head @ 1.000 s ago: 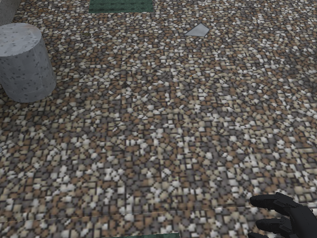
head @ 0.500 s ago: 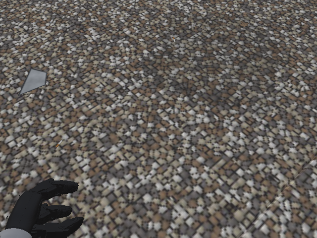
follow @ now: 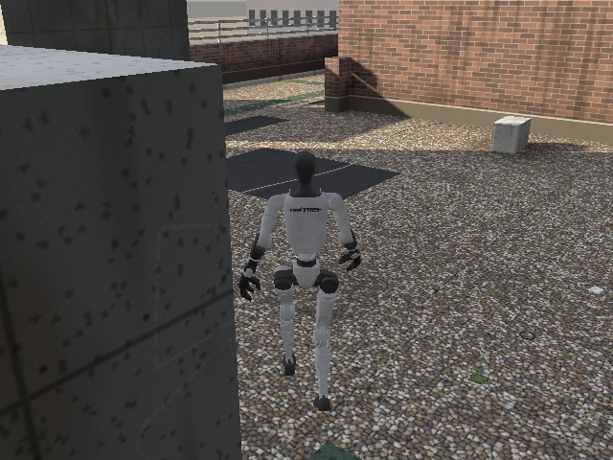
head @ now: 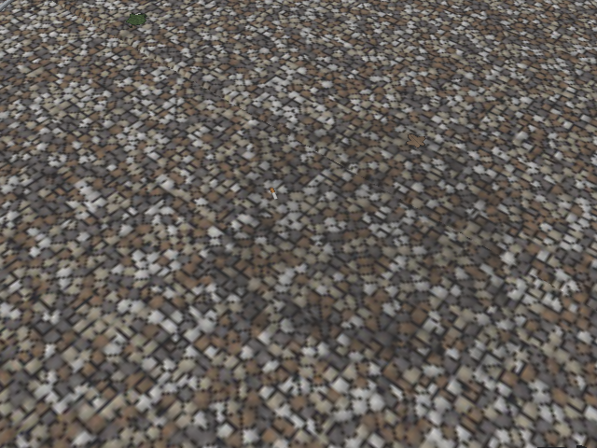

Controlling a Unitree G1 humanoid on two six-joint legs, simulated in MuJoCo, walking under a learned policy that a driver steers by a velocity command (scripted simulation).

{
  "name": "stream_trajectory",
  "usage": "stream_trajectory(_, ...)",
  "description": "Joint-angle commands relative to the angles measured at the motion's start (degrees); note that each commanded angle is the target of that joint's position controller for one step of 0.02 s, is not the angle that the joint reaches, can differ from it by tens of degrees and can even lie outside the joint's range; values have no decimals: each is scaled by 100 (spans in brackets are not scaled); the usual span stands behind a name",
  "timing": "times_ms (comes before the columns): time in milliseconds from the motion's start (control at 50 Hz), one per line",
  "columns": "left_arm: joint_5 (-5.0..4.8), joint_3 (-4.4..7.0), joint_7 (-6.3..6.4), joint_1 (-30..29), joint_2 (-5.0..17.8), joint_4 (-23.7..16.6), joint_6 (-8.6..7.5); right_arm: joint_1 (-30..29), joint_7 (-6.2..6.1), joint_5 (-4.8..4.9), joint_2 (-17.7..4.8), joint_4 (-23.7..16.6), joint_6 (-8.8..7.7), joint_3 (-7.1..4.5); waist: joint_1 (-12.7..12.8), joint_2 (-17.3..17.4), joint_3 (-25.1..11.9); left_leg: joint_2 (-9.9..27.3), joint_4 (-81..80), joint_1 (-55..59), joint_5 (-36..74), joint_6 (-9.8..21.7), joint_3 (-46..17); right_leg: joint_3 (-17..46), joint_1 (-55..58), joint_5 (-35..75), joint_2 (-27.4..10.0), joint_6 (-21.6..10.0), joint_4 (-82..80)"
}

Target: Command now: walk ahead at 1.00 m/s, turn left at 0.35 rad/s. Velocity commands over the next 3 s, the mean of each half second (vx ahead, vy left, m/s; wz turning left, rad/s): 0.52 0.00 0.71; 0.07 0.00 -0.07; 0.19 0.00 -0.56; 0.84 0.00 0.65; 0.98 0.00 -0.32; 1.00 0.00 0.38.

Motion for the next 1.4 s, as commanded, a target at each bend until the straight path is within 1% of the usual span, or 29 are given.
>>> stream_trajectory(20,25,-143,-13,-183,206,-822,-256,1933,65,5,-1311,370,109,-561,-678,1434,-1258,1819,-2004,4803,-2963,1588,-5369,86,-4808,183,-149,232,4372)
stream_trajectory(60,108,-192,-63,-1078,333,-1024,-320,1721,90,56,-867,449,80,-482,-575,-57,-411,1504,-2059,3290,-2209,1351,-4048,119,-4551,681,-755,260,3393)
stream_trajectory(80,182,-223,-74,-1341,238,-1210,-274,1741,56,53,-706,586,47,-408,-389,-128,26,1249,-2088,2636,-1150,1235,-3581,85,-4406,604,-853,370,2975)
stream_trajectory(180,94,-433,-99,-1683,-53,-1617,-37,1672,40,125,-1046,717,-78,-463,27,275,221,518,-1973,1223,3663,1096,-2120,-570,-3476,782,-668,885,821)
stream_trajectory(200,-196,-372,-67,-2195,-28,-1772,-265,1310,-80,417,-827,401,-172,-449,-144,236,198,315,-1973,1069,2957,937,-2123,-323,-3343,1219,-448,930,-66)
stream_trajectory(220,-182,-395,-54,-2479,-85,-1867,-348,1350,-147,456,-1019,441,-146,-508,-257,301,0,165,-1914,997,2648,694,-2073,-365,-2929,1884,-256,922,-842)
stream_trajectory(340,-205,-72,70,-2122,235,-1967,-337,1515,-355,383,-870,432,201,-613,-55,823,-755,-281,-153,1375,1649,-300,-2596,88,-978,3640,-140,768,-2290)
stream_trajectory(360,-127,-22,101,-1217,292,-1753,-315,1273,-341,347,-708,230,229,-570,357,739,-1365,-478,1078,1171,1226,-511,-2383,280,79,4021,-621,584,-2250)
stream_trajectory(380,-81,-23,143,-537,470,-1608,-235,1653,-323,122,15,62,277,-352,268,-403,-2145,-889,2929,206,-2979,-699,-1744,1436,1486,6452,-2178,125,-1379)
stream_trajectory(400,122,-126,100,-559,352,-1772,-128,3048,-269,209,-62,90,292,-285,-283,-1484,-3079,-881,4289,-265,-4315,-792,-1880,3139,2144,8036,-3544,-753,-1119)
stream_trajectory(420,-106,12,58,-939,466,-1717,-12,3330,-217,320,-612,153,384,-349,-405,-1384,-3157,-255,5385,-634,-3595,-994,-1572,3582,1845,6062,-3880,-1377,-1333)
stream_trajectory(460,-164,-106,156,-1803,-120,-1956,141,2000,-309,351,-1074,-11,546,-538,-259,-110,-1727,249,5088,-1034,-2276,-1118,-993,2215,144,2755,-2749,-908,-2193)
stream_trajectory(520,-67,-43,167,-2100,1,-1681,184,1381,-350,290,-709,-381,667,-513,-429,-176,-558,516,3996,-452,-2012,-1094,-721,694,-1699,3366,-2039,-634,-2669)
stream_trajectory(620,-138,70,86,-1925,233,-1232,161,1088,-259,152,-198,-513,466,-263,-424,-251,-1213,377,1927,719,-1480,-845,-653,218,-1818,4750,-2079,-970,-2659)
stream_trajectory(720,-364,-1,-165,-1831,193,-985,198,811,-174,62,-418,-436,506,-269,-529,-362,-806,56,-746,2467,-47,-504,-426,318,-2624,2130,-1586,-365,-2376)
stream_trajectory(740,-345,-27,-193,-1560,156,-921,193,753,-215,37,-694,-553,517,-334,-498,-275,-724,397,-1002,2878,49,-312,-722,454,-2970,1232,-1382,28,-2208)
stream_trajectory(760,-205,-100,-240,-1267,-74,-969,185,780,-299,-73,-1205,-733,570,-419,-340,739,-978,1702,-960,3409,1260,137,-1820,148,-3454,-573,-878,493,-1173)
stream_trajectory(780,-381,8,-160,-1135,103,-1038,201,639,-307,-131,-1530,-663,629,-579,-385,1882,-949,2617,-1533,2530,661,934,-2308,-666,-3773,-1240,-459,770,114)
stream_trajectory(800,-436,180,-63,-1263,602,-998,275,523,-305,-160,-1269,-713,569,-532,-551,1535,-625,2429,-1745,1995,285,1118,-2237,-434,-3729,-1223,-672,918,1360)
stream_trajectory(900,-370,278,203,-679,230,-917,729,-535,-357,-3,-453,-711,372,-325,-23,1066,-323,1835,-1692,1718,569,637,-717,-513,-3955,-107,-974,1264,2533)
stream_trajectory(980,-346,125,-20,-1150,-141,-1409,704,-325,-396,54,-642,-523,416,-486,-278,1014,-665,1993,-1383,2199,992,643,-298,-716,-3372,89,-1216,1155,822)
stream_trajectory(1080,-357,278,-169,-593,80,-1496,772,-296,-280,291,-766,-295,388,-633,10,917,-749,2133,-562,2001,898,210,134,-1216,-2142,846,-870,613,-967)
stream_trajectory(1100,-307,389,-90,-338,304,-1419,771,-1,-235,275,-564,-150,387,-614,48,328,-655,1749,232,1520,66,-190,472,-839,-1592,1670,-794,347,-1608)
stream_trajectory(1120,-278,651,60,-116,1272,-1508,730,-41,-200,38,-244,-378,391,-528,-43,-1784,-514,863,2233,-307,-2308,-883,997,1463,-613,4401,-2247,-453,-2055)
stream_trajectory(1140,-50,611,14,-153,1378,-1702,578,-857,-247,-14,-251,-720,358,-489,248,-1797,-844,85,3491,-1282,-3515,-1008,-200,2851,-592,4505,-2822,-1520,-2352)
stream_trajectory(1200,-297,465,58,-833,827,-1756,386,-814,-367,91,-480,-509,316,-586,-31,-287,-737,306,3596,-1531,-2223,-695,-939,1834,-600,3210,-2184,-827,-2321)
stream_trajectory(1260,-341,353,206,-1285,561,-1941,530,-503,-336,72,-488,-372,290,-627,-266,-439,-867,106,3225,-990,-1449,-782,-916,1544,-1003,3082,-1778,-580,-2318)
stream_trajectory(1320,-389,294,217,-999,498,-1872,445,-199,-141,185,-487,-161,217,-588,-130,-557,-1045,172,2076,-889,-859,-819,-672,1665,-855,-621,-1721,-531,-2923)
stream_trajectory(1400,-208,207,137,-736,512,-1637,250,-419,-13,225,-477,-164,50,-512,156,-856,-541,419,1221,-765,-434,-734,-461,1641,-1029,-1014,-1960,-527,-3258)
Next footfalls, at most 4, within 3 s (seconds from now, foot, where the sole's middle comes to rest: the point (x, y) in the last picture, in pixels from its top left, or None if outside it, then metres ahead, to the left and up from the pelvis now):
0.38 right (317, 411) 0.55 -0.01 -0.75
0.74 left None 0.42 0.21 -0.75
1.10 right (334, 440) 0.49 -0.04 -0.75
1.74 left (225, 375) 0.63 0.21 -0.75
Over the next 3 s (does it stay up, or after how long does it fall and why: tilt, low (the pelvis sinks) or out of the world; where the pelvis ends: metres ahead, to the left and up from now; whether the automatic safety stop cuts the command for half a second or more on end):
stays up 1.68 0.56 0.00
